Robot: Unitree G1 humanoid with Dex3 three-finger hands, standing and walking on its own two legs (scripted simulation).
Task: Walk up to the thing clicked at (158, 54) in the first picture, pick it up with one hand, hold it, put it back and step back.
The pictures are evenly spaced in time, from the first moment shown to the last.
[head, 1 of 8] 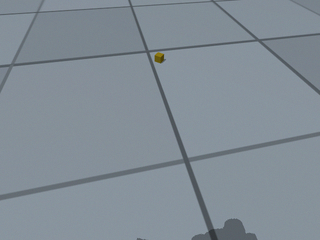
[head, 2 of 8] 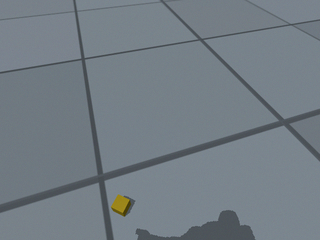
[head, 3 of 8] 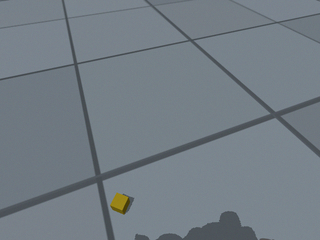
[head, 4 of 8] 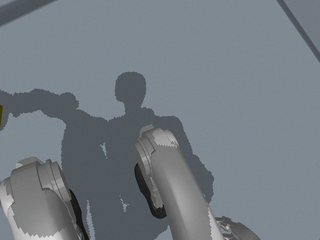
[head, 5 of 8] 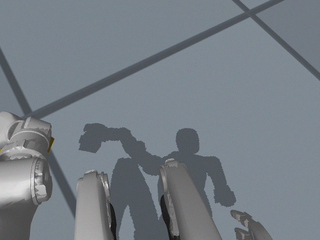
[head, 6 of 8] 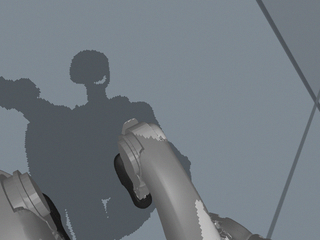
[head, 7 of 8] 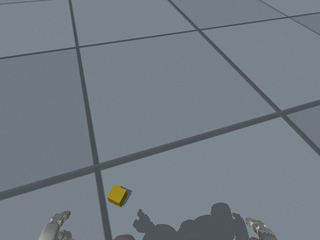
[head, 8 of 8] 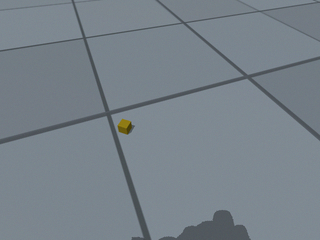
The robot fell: no
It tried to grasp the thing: yes
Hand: left
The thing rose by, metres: 0.65
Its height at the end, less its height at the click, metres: +0.00
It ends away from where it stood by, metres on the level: 0.01
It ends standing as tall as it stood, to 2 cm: yes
